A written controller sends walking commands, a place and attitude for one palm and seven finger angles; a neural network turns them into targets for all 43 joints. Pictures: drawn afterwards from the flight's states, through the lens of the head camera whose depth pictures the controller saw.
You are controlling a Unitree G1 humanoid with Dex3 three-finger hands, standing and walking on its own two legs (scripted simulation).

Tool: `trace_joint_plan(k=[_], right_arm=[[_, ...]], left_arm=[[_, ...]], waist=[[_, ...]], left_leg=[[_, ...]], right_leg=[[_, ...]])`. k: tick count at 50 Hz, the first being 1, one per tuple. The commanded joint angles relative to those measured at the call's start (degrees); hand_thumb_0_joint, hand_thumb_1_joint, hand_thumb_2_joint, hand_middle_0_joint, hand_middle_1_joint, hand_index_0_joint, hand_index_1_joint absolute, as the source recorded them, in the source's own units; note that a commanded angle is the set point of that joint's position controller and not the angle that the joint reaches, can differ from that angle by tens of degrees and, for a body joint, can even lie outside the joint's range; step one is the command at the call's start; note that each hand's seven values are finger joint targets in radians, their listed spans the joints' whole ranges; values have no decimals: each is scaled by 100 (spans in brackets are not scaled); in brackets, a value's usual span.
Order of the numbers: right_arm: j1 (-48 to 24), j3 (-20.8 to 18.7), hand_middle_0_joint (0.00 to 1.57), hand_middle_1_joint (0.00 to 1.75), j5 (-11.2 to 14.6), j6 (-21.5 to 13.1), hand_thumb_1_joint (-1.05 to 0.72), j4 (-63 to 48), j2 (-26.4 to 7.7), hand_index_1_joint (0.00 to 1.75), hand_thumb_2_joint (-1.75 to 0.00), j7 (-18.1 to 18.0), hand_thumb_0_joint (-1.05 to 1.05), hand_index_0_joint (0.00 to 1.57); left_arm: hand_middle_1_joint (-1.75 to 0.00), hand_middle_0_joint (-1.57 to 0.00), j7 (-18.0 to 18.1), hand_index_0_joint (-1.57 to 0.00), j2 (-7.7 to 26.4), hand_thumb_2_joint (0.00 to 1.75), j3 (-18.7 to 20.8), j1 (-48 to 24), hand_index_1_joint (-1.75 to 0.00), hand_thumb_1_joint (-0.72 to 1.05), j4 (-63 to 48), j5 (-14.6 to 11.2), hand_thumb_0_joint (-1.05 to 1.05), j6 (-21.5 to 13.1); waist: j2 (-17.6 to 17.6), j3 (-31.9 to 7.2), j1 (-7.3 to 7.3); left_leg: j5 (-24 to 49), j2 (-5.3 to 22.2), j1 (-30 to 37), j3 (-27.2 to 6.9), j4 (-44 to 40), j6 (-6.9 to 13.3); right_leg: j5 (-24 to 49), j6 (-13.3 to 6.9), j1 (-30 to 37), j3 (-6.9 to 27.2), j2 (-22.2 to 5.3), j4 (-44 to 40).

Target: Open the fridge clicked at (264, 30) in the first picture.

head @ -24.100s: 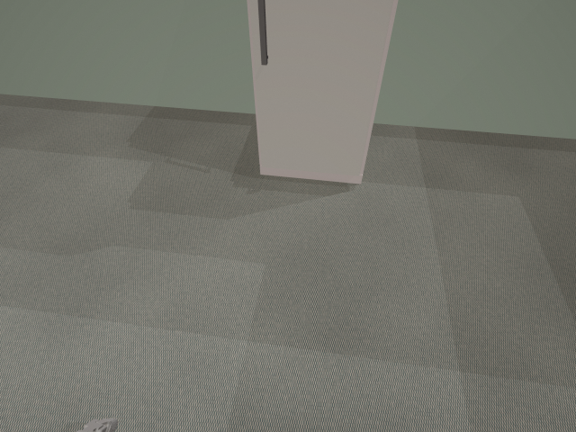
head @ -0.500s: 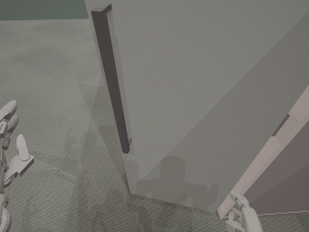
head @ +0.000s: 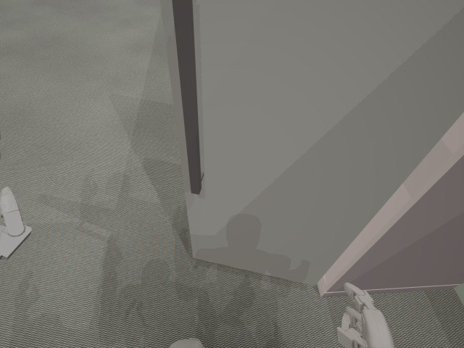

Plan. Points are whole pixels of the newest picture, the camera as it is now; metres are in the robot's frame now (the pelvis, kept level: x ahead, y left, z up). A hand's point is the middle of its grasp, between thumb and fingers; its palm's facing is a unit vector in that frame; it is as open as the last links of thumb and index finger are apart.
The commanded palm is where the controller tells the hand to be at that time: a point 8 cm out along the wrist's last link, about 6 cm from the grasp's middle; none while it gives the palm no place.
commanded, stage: step back with the hand held close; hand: left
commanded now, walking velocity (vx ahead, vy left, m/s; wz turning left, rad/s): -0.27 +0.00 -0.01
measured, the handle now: (194, 107) +0.50 +0.13 +0.14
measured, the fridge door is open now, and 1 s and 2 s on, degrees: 74 74 74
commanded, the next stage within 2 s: stop stepping back and stand still in 0.80 s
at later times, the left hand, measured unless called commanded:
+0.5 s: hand (0, 275) +0.15 +0.26 +0.18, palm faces +0.43 -0.79 -0.43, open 7.4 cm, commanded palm +0.08 +0.31 +0.19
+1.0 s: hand out of the picture +0.09 +0.28 +0.19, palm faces +0.31 -0.87 -0.38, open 7.4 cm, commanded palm +0.02 +0.33 +0.19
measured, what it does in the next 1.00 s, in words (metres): walks backwards: right foot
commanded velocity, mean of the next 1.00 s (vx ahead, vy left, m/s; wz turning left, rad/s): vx -0.30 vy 0.00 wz -0.03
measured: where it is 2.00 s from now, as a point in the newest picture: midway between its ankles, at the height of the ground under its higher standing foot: outside the picture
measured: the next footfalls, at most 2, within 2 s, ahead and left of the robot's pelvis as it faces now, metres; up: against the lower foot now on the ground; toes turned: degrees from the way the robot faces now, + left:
right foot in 0.86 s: -0.20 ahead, -0.11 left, +0.00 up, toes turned -4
left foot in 1.26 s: -0.08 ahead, +0.15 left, +0.00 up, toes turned -3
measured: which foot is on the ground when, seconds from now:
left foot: down 0.00-1.00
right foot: down 0.00-0.56, up 0.58-0.84, down 0.86-1.00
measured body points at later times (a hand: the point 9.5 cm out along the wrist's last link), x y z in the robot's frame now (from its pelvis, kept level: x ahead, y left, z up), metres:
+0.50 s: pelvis -0.05 +0.00 +0.00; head -0.02 +0.03 +0.45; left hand +0.12 +0.30 +0.20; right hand +0.15 -0.23 -0.06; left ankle +0.06 +0.09 -0.72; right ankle +0.00 -0.14 -0.72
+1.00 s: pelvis -0.14 +0.04 -0.01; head -0.15 +0.08 +0.44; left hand +0.07 +0.32 +0.21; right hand +0.02 -0.20 -0.06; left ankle +0.04 +0.09 -0.72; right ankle -0.24 -0.12 -0.72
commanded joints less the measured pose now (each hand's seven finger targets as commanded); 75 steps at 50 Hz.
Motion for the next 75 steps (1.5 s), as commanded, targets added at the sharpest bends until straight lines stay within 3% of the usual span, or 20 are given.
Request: trace_joint_plan(k=[1,12,18,24,27,30,32,39,43,45,49,52,54,56,60,62,65,72,74,75], right_arm=[[-388,-351,20,30,-3,-379,-90,-812,-770,30,-90,-74,0,20],[-531,-414,20,30,-49,-577,-90,-809,-860,30,-90,-38,0,20],[-396,-459,20,30,-30,-555,-90,-576,-707,30,-90,-2,0,20],[-432,-411,20,30,-35,-226,-90,-496,-525,30,-90,8,0,20],[-545,-414,20,30,-2,-198,-90,-665,-743,30,-90,-57,0,20],[-780,-533,20,30,-126,-469,-90,-728,-897,30,-90,-91,0,20],[-614,-562,20,30,-93,-546,-90,-507,-711,30,-90,26,0,20],[-332,-437,20,30,-155,-607,-90,-127,-599,30,-90,117,0,20],[-413,-282,20,30,-205,-353,-90,-180,-395,30,-90,-20,0,20],[-536,-373,20,30,-58,-453,-90,-175,-484,30,-90,-106,0,20],[-776,-345,20,30,1,-361,-90,-549,-771,30,-90,-61,0,20],[-677,-369,20,30,-92,-383,-90,-618,-777,30,-90,13,0,20],[-346,-397,20,30,-34,-361,-90,-601,-620,30,-90,106,0,20],[-368,-448,20,30,8,-248,-90,-538,-618,30,-90,103,0,20],[-92,-316,20,30,-61,-592,-90,-28,-682,30,-90,-77,0,20],[-91,-473,20,30,65,-813,-90,-63,-1034,30,-90,-190,0,20],[-295,-365,20,30,-32,-917,-90,-74,-762,30,-90,-126,0,20],[-497,-278,20,30,-173,-560,-90,-497,-574,30,-90,139,0,20],[-512,-316,20,30,-204,-321,-90,-463,-509,30,-90,54,0,20],[-402,-343,20,30,-151,-198,-90,-431,-432,30,-90,49,0,20]], left_arm=[[-30,-20,147,-20,1077,90,607,-455,-30,90,-1207,-9,0,-431],[-30,-20,69,-20,1153,90,937,-25,-30,90,-1232,96,0,-696],[-30,-20,44,-20,1210,90,701,-215,-30,90,-1340,-68,0,-748],[-30,-20,189,-20,1473,90,785,-147,-30,90,-1155,-90,0,-610],[-30,-20,151,-20,1434,90,831,-206,-30,90,-1335,-91,0,-644],[-30,-20,28,-20,1394,90,1065,-275,-30,90,-1249,22,0,-783],[-30,-20,34,-20,1190,90,876,-130,-30,90,-1169,-79,0,-728],[-30,-20,84,-20,1034,90,211,-450,-30,90,-1402,-278,0,-560],[-30,-20,124,-20,1847,90,732,-939,-30,90,-1316,-282,0,-666],[-30,-20,2,-20,1590,90,413,-1371,-30,90,-1253,-226,0,-656],[-30,-20,-88,-20,1391,90,671,11,-30,90,-911,-373,0,-195],[-30,-20,-113,-20,1764,90,1172,557,-30,90,-1195,-459,0,-243],[-30,-20,-168,-20,1717,90,1099,1182,-30,90,-1561,-400,0,-293],[-30,-20,-84,-20,1733,90,1185,1065,-30,90,-2081,-466,0,-199],[-30,-20,130,-20,975,90,235,-1308,-30,90,-959,-84,0,-194],[-30,-20,201,-20,840,90,-49,-1581,-30,90,-526,9,0,-160],[-30,-20,167,-20,1285,90,223,-1665,-30,90,-991,-6,0,-235],[-30,-20,157,-20,1140,90,420,459,-30,90,-1553,-76,0,20],[-30,-20,176,-20,1281,90,593,440,-30,90,-1033,-63,0,253],[-30,-20,159,-20,1321,90,653,486,-30,90,-680,-64,0,384]], waist=[[92,-577,-145],[1173,-773,-46],[77,-1476,-182],[-820,-810,-232],[500,-647,-231],[2025,-889,-127],[826,-1065,-23],[1343,-1611,-90],[-457,-1289,-149],[-1341,-1154,-232],[1511,-727,-158],[2004,-1080,62],[619,-1313,13],[-1306,-707,-62],[10,-270,-432],[1515,-389,-281],[1599,-510,-310],[1840,-835,-48],[655,-853,54],[-768,-668,-23]], left_leg=[[-1805,313,-592,-650,-1003,45],[-2226,1259,-2077,-1728,-2240,554],[322,406,370,-589,-642,-115],[-557,-109,1022,-233,833,-362],[264,467,459,-983,-1361,-116],[-3198,2117,-2144,-3014,-3607,753],[-1655,1699,-474,-2119,-2899,615],[-9,1272,1687,-1182,-2841,-559],[294,480,2185,-243,133,-610],[-1,-11,2049,-43,213,-616],[-1495,555,1119,-1297,-2593,-495],[-3196,691,-356,-1598,-4061,-1376],[-1415,-250,317,128,-1205,-1053],[-331,-271,357,-478,2659,-544],[-241,254,867,-110,-308,-336],[-230,835,1433,-1268,-1588,-80],[-3009,1602,770,-3474,-3368,-89],[-2698,947,-454,-1050,-3297,-483],[-2568,478,-1258,-353,-1674,-552],[-1902,1,-1340,183,573,-464]], right_leg=[[-1119,-380,525,1013,-288,-783],[92,-100,2276,485,670,1102],[1662,-382,679,1412,-164,-352],[-127,-873,-1180,1796,-1089,-1587],[102,-299,-438,840,122,-371],[-1220,-78,1753,631,1099,3278],[-1626,-176,621,543,913,2926],[-1655,-538,931,91,577,-1337],[629,-993,-706,1314,-1410,-2160],[93,-818,-871,552,-971,-1644],[-2384,-354,-146,-239,729,-511],[-2665,-588,1853,-623,1563,314],[-2400,-804,1357,149,590,-1509],[-3114,-1619,-1321,2532,-1560,-2495],[-1766,-657,-410,550,-592,-1031],[-1276,-270,-435,296,168,150],[-1854,-205,-378,614,588,2162],[-1744,-541,1938,-582,969,256],[-1743,-781,2834,-228,683,-909],[-2110,-1210,2001,1200,-379,-1711]])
